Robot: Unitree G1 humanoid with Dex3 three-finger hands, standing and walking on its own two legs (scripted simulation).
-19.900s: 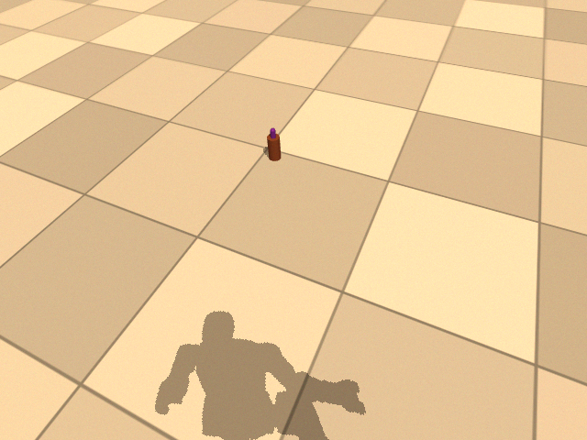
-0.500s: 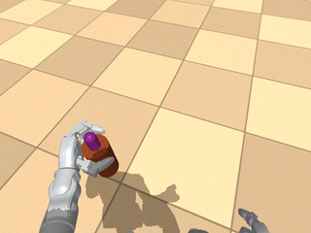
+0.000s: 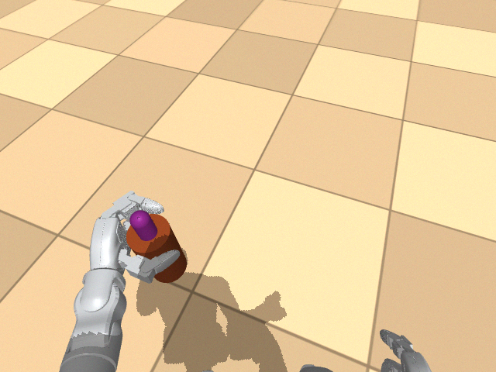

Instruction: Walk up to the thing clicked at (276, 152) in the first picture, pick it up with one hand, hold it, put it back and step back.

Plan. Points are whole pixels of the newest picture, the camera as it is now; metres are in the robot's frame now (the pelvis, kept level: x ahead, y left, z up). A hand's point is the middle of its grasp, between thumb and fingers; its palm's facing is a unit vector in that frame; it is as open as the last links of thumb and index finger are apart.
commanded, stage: hold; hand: left
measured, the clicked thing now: (155, 244) +0.32 +0.16 +0.02
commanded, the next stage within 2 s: crouch in 0.18 s
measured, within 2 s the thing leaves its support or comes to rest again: neither
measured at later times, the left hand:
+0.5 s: hand (152, 239) +0.33 +0.17 +0.02, palm faces +0.06 -1.00 -0.04, open 9.8 cm
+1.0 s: hand (174, 276) +0.36 +0.19 -0.21, palm faces +0.10 -0.99 -0.05, open 9.8 cm
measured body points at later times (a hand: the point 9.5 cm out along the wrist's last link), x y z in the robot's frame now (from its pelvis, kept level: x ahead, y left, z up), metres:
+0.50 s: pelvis +0.00 +0.00 +0.00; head +0.05 +0.01 +0.44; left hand +0.32 +0.22 +0.03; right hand +0.13 -0.24 -0.11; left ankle +0.01 +0.13 -0.71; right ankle +0.02 -0.13 -0.71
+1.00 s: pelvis -0.04 +0.00 -0.18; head +0.12 +0.02 +0.24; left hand +0.34 +0.24 -0.21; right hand +0.07 -0.27 -0.31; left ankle +0.01 +0.13 -0.71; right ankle +0.02 -0.13 -0.71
